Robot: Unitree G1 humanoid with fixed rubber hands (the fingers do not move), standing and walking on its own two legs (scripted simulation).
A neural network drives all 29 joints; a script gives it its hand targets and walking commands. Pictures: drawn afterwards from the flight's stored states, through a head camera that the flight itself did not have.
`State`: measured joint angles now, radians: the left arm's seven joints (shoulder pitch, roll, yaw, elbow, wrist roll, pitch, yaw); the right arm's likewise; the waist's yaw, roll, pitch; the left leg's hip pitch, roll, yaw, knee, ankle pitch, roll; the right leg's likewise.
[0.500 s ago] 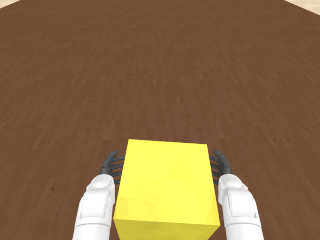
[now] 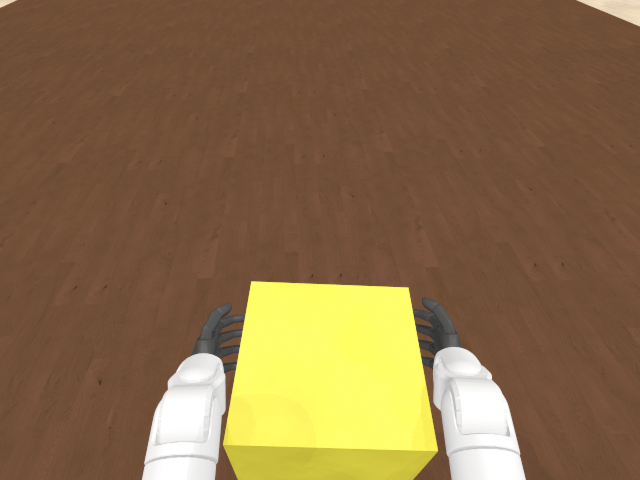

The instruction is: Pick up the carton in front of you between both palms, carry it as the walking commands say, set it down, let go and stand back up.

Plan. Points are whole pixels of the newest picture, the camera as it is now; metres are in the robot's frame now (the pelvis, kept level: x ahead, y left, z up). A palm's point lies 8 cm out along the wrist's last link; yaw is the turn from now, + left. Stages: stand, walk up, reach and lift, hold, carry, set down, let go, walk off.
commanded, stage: hold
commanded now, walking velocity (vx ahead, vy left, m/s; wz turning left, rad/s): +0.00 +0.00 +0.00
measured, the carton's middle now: (324, 397) +0.27 +0.01 -0.05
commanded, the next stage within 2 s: set down in 0.46 s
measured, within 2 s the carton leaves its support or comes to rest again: neither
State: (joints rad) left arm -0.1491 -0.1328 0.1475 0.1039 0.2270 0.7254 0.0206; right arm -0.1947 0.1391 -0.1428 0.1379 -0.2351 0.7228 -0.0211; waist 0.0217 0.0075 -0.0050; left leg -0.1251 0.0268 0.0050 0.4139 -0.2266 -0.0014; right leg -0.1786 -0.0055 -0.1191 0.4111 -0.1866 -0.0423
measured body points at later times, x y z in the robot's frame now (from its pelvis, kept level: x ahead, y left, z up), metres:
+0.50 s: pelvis -0.03 +0.04 +0.00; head -0.09 +0.04 +0.44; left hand +0.28 +0.17 +0.04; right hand +0.27 -0.13 +0.05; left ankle -0.01 +0.14 -0.74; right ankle +0.03 -0.09 -0.74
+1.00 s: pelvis -0.03 +0.03 -0.04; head +0.10 +0.03 +0.39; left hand +0.32 +0.18 -0.10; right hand +0.32 -0.12 -0.09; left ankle -0.01 +0.14 -0.74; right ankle +0.03 -0.09 -0.74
